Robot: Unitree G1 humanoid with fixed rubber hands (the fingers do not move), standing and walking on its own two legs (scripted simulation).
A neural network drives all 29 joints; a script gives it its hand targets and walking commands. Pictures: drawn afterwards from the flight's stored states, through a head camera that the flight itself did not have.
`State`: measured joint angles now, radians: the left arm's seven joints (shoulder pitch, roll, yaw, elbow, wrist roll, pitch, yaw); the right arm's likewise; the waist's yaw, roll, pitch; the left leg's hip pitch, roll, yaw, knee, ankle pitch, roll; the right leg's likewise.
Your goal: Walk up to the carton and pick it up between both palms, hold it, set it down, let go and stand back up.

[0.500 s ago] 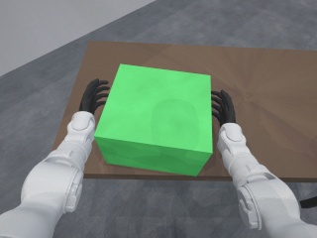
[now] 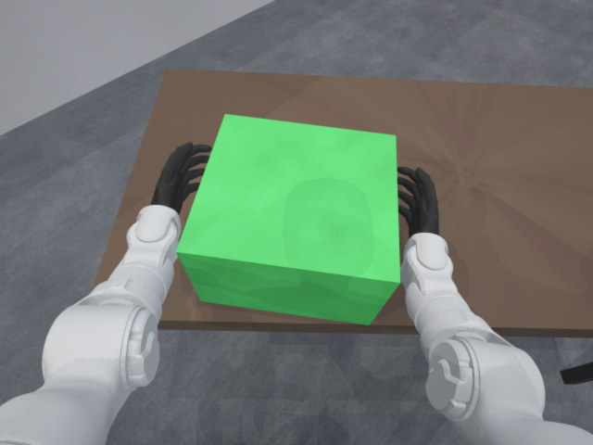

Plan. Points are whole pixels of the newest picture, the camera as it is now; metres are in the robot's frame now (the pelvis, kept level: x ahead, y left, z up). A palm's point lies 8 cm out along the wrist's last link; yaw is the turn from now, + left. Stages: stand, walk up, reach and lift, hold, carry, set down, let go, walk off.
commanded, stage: reach and lift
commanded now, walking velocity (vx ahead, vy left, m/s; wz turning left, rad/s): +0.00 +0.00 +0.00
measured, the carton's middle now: (297, 219) +0.43 +0.01 +0.01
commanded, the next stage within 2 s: none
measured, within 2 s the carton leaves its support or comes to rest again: leaves its support in 0.96 s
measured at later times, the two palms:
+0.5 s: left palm (169, 201) +0.42 +0.19 +0.06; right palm (421, 226) +0.40 -0.17 +0.04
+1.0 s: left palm (167, 224) +0.38 +0.18 +0.05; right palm (428, 233) +0.39 -0.17 +0.05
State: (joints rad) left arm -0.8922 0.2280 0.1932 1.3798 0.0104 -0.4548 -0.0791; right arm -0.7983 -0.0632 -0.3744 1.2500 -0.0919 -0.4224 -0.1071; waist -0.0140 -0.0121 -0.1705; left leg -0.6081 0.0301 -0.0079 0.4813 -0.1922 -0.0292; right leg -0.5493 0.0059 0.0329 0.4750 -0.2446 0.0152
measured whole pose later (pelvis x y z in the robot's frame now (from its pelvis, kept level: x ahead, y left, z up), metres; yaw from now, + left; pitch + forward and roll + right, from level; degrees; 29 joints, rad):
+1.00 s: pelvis -0.02 +0.00 +0.00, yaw +0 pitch +17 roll -1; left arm -0.75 0.18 0.11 1.31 -0.06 -0.44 0.03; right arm -0.74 -0.08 -0.19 1.15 -0.03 -0.28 -0.16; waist -0.01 0.02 -0.24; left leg -0.61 0.03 -0.01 0.48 -0.17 -0.03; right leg -0.55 0.01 0.03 0.47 -0.22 0.02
